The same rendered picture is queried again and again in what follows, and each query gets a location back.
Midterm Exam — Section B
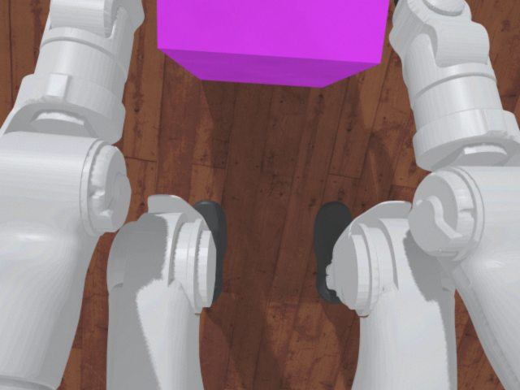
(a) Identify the carton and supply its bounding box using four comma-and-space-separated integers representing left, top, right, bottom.
157, 0, 389, 88

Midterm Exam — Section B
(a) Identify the left robot shin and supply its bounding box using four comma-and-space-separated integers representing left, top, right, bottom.
106, 194, 210, 294

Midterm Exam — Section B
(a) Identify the robot right upper arm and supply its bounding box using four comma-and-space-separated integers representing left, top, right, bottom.
408, 166, 520, 390

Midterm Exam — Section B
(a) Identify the right robot forearm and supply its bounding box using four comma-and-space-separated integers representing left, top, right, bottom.
389, 0, 520, 172

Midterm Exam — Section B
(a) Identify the robot left upper arm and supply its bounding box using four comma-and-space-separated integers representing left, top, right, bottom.
0, 131, 132, 390

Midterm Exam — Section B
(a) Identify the left robot forearm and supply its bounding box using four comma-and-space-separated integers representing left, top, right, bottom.
0, 0, 145, 145

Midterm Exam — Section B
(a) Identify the robot right thigh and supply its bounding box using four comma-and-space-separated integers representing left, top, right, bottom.
340, 219, 457, 390

